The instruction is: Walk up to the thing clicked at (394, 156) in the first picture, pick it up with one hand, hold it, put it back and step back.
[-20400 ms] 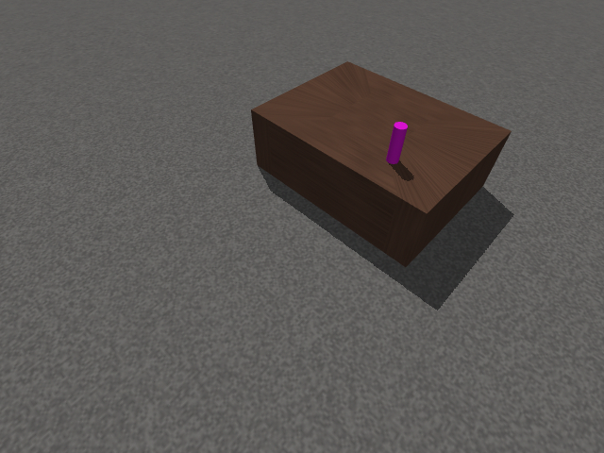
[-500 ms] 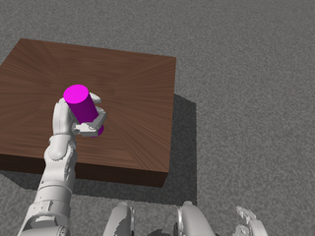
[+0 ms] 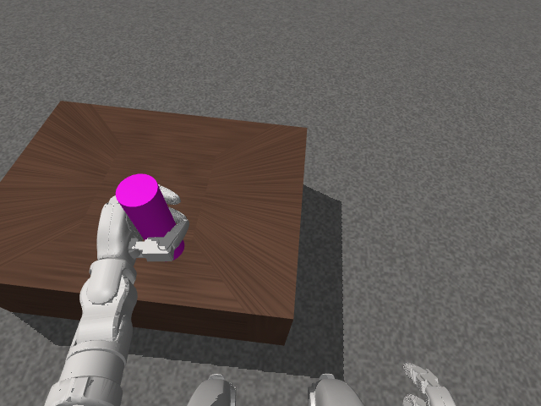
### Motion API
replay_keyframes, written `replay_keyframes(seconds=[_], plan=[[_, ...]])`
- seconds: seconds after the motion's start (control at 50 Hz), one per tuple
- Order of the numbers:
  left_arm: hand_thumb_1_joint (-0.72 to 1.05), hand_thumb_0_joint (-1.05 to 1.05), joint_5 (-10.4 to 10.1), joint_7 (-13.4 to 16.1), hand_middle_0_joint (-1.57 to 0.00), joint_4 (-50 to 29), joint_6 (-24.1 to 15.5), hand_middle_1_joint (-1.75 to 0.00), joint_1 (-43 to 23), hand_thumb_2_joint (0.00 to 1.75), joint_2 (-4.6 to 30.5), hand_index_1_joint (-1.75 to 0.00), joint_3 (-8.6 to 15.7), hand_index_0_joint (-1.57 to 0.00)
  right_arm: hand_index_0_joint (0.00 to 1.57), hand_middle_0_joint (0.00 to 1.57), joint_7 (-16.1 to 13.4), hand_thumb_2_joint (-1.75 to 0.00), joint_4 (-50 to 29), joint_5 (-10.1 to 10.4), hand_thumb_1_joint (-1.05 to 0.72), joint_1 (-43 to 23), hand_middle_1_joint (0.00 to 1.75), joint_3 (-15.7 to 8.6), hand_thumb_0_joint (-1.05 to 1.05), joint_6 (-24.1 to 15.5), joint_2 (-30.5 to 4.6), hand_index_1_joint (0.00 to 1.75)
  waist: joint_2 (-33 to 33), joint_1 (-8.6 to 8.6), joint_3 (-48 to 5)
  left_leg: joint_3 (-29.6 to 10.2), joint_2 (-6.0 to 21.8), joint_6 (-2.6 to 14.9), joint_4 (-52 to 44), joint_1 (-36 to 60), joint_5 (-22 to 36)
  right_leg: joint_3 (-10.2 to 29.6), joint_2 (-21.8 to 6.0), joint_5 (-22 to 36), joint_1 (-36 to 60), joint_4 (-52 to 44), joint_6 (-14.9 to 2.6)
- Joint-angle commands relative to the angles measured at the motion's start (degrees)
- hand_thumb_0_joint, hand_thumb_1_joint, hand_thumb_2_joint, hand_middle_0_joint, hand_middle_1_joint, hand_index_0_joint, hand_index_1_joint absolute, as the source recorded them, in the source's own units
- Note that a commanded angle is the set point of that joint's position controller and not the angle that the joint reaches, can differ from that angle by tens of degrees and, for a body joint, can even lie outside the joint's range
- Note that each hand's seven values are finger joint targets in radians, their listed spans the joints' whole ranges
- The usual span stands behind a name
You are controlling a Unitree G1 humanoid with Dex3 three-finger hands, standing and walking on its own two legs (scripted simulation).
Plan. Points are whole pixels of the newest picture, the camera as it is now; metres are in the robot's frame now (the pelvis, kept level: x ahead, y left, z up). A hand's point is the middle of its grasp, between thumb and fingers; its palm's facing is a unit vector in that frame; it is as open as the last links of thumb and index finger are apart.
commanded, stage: lift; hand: left
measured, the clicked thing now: (155, 222) +0.36 +0.18 +0.05
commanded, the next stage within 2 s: hold in 0.32 s
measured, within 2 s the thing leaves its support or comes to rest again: neither
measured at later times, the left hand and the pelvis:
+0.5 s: hand (162, 228) +0.34 +0.16 +0.07, palm faces +0.04 -1.00 +0.00, open 6.8 cm; pelvis +0.00 -0.01 +0.02, yaw +0 degrees
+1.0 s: hand (160, 223) +0.34 +0.16 +0.08, palm faces +0.03 -1.00 +0.01, open 6.8 cm; pelvis +0.01 -0.01 +0.02, yaw +0 degrees
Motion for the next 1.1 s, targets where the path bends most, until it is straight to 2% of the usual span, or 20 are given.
replay_keyframes(seconds=[0.0, 0.14, 0.3, 0.34, 0.4, 0.44, 0.52, 0.58, 0.64, 0.68, 0.7, 0.78, 0.8, 0.86, 0.88, 0.9, 0.96, 0.98, 1.04, 1.08], plan=[[0.49, 0.0, -1.1, -0.7, -1.35, -14.4, -4.5, -1.47, -16.5, 1.33, 7.1, -1.45, 2.3, -1.37, 0.2, 0.2, -0.4, -0.89, -6.5, 0.0, -0.89, 0.1, 0.3, -3.0, 0.0, -2.5, -8.3, 0.3, 1.9, -0.3, -17.7, 0.7, -1.3, 0.85, -10.5, 12.0, 14.7, -1.8, 1.8, 15.2, 11.0, -8.1, -2.87], [0.49, 0.0, -1.1, -1.2, -1.35, -14.0, -4.3, -1.48, -14.7, 1.34, 6.8, -1.46, 2.4, -1.37, 0.2, 0.2, -0.6, -0.89, -6.4, -0.3, -0.89, 0.6, 0.3, -3.1, 0.0, -2.3, -8.3, 0.3, 1.3, -0.4, -17.8, 1.1, -1.2, 0.86, -11.5, 14.3, 17.6, -1.6, 1.8, 17.9, 13.5, -9.3, -2.76], [0.54, 0.0, -1.4, -2.0, -1.36, -14.0, -4.8, -1.48, -13.2, 1.34, 6.6, -1.47, 2.6, -1.38, 0.2, 0.2, -0.5, -0.89, -7.3, 0.0, -0.89, -1.8, 0.3, -3.3, 0.0, -2.6, -8.5, 0.3, 0.0, 0.08, -14.6, 1.4, -1.6, 1.06, -14.4, 14.3, 11.0, -1.3, 1.7, 12.2, 14.7, -12.1, -2.6], [0.52, 0.0, -1.7, -2.0, -1.36, -14.8, -4.9, -1.48, -13.6, 1.36, 7.4, -1.47, 3.4, -1.38, 0.2, 0.2, -0.6, -0.89, -7.2, 0.0, -0.89, -1.8, 0.3, -3.2, 0.0, -2.6, -8.4, 0.3, -0.2, 0.1, -15.2, 1.5, -1.7, 1.13, -14.3, 14.4, 11.9, -1.1, 1.7, 13.3, 15.4, -12.4, -2.43], [0.53, 0.0, -1.7, -2.0, -1.38, -15.7, -4.8, -1.51, -13.3, 1.37, 6.7, -1.5, 2.4, -1.4, 0.2, 0.2, -0.7, -0.9, -7.1, 0.0, -0.89, -1.8, 0.3, -3.1, 0.0, -3.0, -8.3, 0.3, 1.0, -0.03, -14.8, 1.5, -1.6, 0.95, -14.7, 16.1, 13.2, -1.2, 1.8, 14.2, 15.0, -12.3, -2.55], [0.52, 0.0, -1.8, -2.1, -1.37, -15.8, -4.8, -1.46, -13.6, 1.28, 6.6, -1.45, 2.7, -1.4, 0.2, 0.2, -0.7, -0.9, -6.6, 0.1, -0.9, -1.1, 0.3, -3.3, 0.0, -3.0, -8.5, 0.3, 1.1, -0.13, -16.4, 0.9, -1.3, 0.71, -14.7, 17.1, 15.6, -1.6, 1.9, 15.9, 15.5, -11.6, -2.74], [0.51, 0.0, -1.8, -2.1, -1.35, -15.6, -4.6, -1.44, -13.2, 1.27, 5.8, -1.43, 2.0, -1.37, 0.2, 0.2, -0.8, -0.9, -6.8, 0.0, -0.9, -1.4, 0.3, -3.3, 0.0, -3.0, -8.5, 0.3, 0.6, -0.07, -15.1, 1.3, -1.5, 0.81, -15.1, 17.2, 15.2, -1.3, 1.8, 15.8, 15.7, -12.5, -2.59], [0.53, 0.0, -1.9, -2.2, -1.36, -15.0, -4.5, -1.46, -12.6, 1.28, 6.5, -1.44, 2.8, -1.38, 0.2, 0.2, -0.7, -0.89, -7.0, 0.0, -0.89, -2.3, 0.3, -3.0, 0.0, -3.1, -8.2, 0.3, 0.1, 0.36, -13.4, 1.5, -1.7, 0.94, -15.6, 15.8, 12.8, -1.2, 1.6, 13.7, 16.2, -13.3, -2.48], [0.52, 0.0, -1.9, -2.5, -1.37, -16.2, -4.6, -1.47, -13.0, 1.29, 6.4, -1.45, 2.3, -1.39, 0.2, 0.2, -0.8, -0.9, -7.2, 0.0, -0.9, -2.6, 0.3, -3.0, 0.0, -3.1, -8.1, 0.3, -0.1, 0.37, -13.5, 1.7, -1.8, 1.0, -15.7, 16.7, 13.5, -1.1, 1.6, 14.5, 16.9, -13.9, -2.33], [0.53, 0.0, -1.9, -2.5, -1.37, -16.1, -4.3, -1.47, -11.7, 1.29, 7.5, -1.45, 3.5, -1.39, 0.2, 0.2, -0.9, -0.9, -7.1, 0.2, -0.9, -1.9, 0.3, -3.1, 0.0, -3.2, -8.4, 0.3, -0.1, 0.68, -15.9, 1.7, -1.7, 0.98, -15.8, 17.9, 15.4, -1.0, 1.6, 16.3, 18.5, -13.6, -2.4], [0.52, 0.0, -1.8, -2.6, -1.35, -16.0, -4.2, -1.46, -11.6, 1.28, 6.4, -1.44, 2.2, -1.38, 0.2, 0.2, -1.0, -0.9, -7.2, 0.2, -0.9, -2.5, 0.3, -3.0, 0.0, -3.0, -8.4, 0.3, 0.5, 0.48, -14.0, 2.0, -1.8, 0.88, -16.0, 17.7, 15.3, -1.0, 1.6, 16.2, 17.8, -13.7, -2.48], [0.53, 0.0, -2.4, -2.6, -1.36, -15.5, -3.7, -1.46, -12.0, 1.29, 6.8, -1.45, 3.4, -1.38, 0.2, 0.2, -1.1, -0.9, -6.9, 0.2, -0.9, -2.1, 0.3, -2.9, 0.0, -3.1, -8.3, 0.3, -1.4, 0.26, -14.4, 2.2, -1.9, 1.19, -15.9, 17.6, 15.6, -0.7, 1.4, 17.0, 19.4, -14.9, -2.06], [0.53, 0.0, -2.5, -2.7, -1.35, -15.7, -3.7, -1.46, -10.3, 1.29, 5.7, -1.45, 2.5, -1.37, 0.2, 0.2, -1.1, -0.9, -7.1, 0.3, -0.89, -2.7, 0.3, -2.9, 0.0, -3.2, -8.2, 0.3, -1.4, 0.65, -13.1, 2.2, -1.9, 1.13, -16.1, 17.6, 15.8, -0.7, 1.4, 17.2, 19.1, -14.8, -2.09], [0.55, 0.0, -2.0, -2.8, -1.35, -17.2, -3.7, -1.45, -11.7, 1.29, 7.2, -1.44, 3.2, -1.37, 0.2, 0.2, -1.2, -0.9, -7.0, 0.2, -0.89, -2.5, 0.3, -3.0, 0.0, -3.1, -8.3, 0.3, 0.0, 0.59, -13.9, 2.0, -1.8, 0.97, -16.8, 19.2, 15.8, -0.9, 1.6, 16.6, 18.7, -14.9, -2.32], [0.53, 0.0, -2.0, -2.9, -1.35, -16.8, -3.7, -1.46, -12.6, 1.3, 5.5, -1.45, 1.4, -1.37, 0.2, 0.2, -1.1, -0.9, -6.9, 0.2, -0.89, -2.7, 0.3, -2.9, 0.0, -3.2, -8.1, 0.3, 0.9, 0.09, -13.2, 1.8, -1.7, 0.8, -17.2, 19.5, 15.5, -1.1, 1.7, 16.1, 17.9, -14.6, -2.51], [0.54, 0.0, -2.1, -2.9, -1.35, -16.4, -3.6, -1.46, -11.6, 1.3, 6.5, -1.45, 2.8, -1.37, 0.2, 0.2, -1.2, -0.89, -6.9, 0.2, -0.89, -2.5, 0.3, -3.0, 0.0, -3.2, -8.3, 0.3, 1.0, 0.44, -13.7, 1.8, -1.7, 0.77, -17.2, 19.5, 16.0, -1.2, 1.7, 16.6, 18.3, -14.7, -2.54], [0.53, 0.0, -2.3, -2.8, -1.35, -14.8, -3.1, -1.47, -11.0, 1.3, 5.7, -1.45, 2.8, -1.38, 0.2, 0.2, -1.1, -0.89, -6.7, 0.2, -0.89, -2.2, 0.3, -3.3, 0.0, -3.0, -8.4, 0.3, 0.3, 0.72, -13.0, 1.5, -1.6, 0.79, -17.2, 19.2, 17.0, -1.4, 1.8, 17.2, 18.3, -14.6, -2.56], [0.53, 0.0, -2.4, -2.9, -1.35, -13.8, -3.3, -1.46, -11.2, 1.29, 6.8, -1.45, 4.0, -1.38, 0.2, 0.2, -1.2, -0.89, -6.7, 0.1, -0.89, -2.4, 0.3, -3.3, 0.0, -3.1, -8.7, 0.3, -1.1, 0.35, -12.0, 1.8, -1.7, 1.03, -16.7, 18.3, 16.6, -1.2, 1.7, 17.2, 18.2, -15.0, -2.31], [0.55, 0.0, -2.3, -3.4, -1.36, -17.3, -3.9, -1.48, -13.4, 1.31, 6.3, -1.47, 2.3, -1.39, 0.2, 0.2, -1.2, -0.89, -7.3, 0.1, -0.89, -2.9, 0.3, -2.9, 0.0, -3.1, -8.3, 0.3, 0.5, 0.29, -13.2, 2.2, -1.9, 0.92, -17.4, 19.8, 15.5, -0.8, 1.5, 16.3, 18.5, -15.5, -2.38], [0.56, 0.0, -2.5, -3.6, -1.36, -16.4, -3.8, -1.48, -12.0, 1.31, 6.6, -1.47, 3.2, -1.39, 0.2, 0.2, -1.2, -0.89, -7.1, 0.1, -0.89, -2.6, 0.3, -3.1, 0.0, -3.3, -8.3, 0.3, -0.3, 0.73, -14.5, 1.9, -1.7, 0.92, -17.1, 19.9, 16.9, -1.1, 1.6, 17.4, 19.6, -15.1, -2.35]])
